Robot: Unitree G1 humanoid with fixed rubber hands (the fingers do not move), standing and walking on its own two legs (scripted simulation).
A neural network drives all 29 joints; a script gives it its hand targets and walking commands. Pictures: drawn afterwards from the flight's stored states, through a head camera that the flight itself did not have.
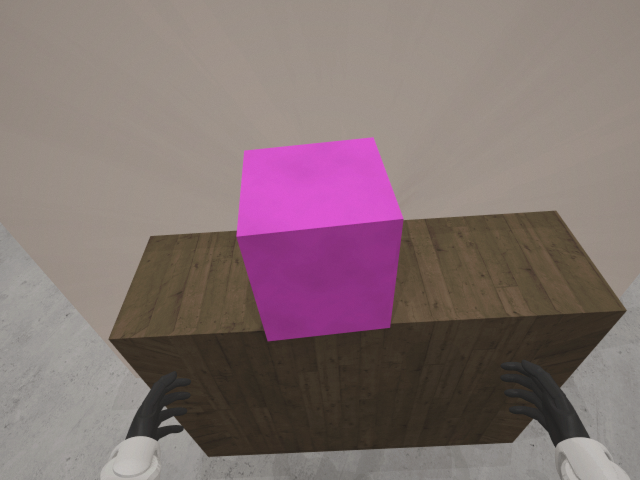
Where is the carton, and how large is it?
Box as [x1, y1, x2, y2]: [236, 137, 403, 340]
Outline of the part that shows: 373,137 244,151 236,236 267,340 389,327 403,219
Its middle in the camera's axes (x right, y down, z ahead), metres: +0.00 +0.00 +0.64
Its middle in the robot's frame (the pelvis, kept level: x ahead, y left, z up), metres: +0.48 +0.02 +0.02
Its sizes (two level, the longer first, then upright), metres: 0.210 0.200 0.250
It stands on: a pedestal, 0.67 m high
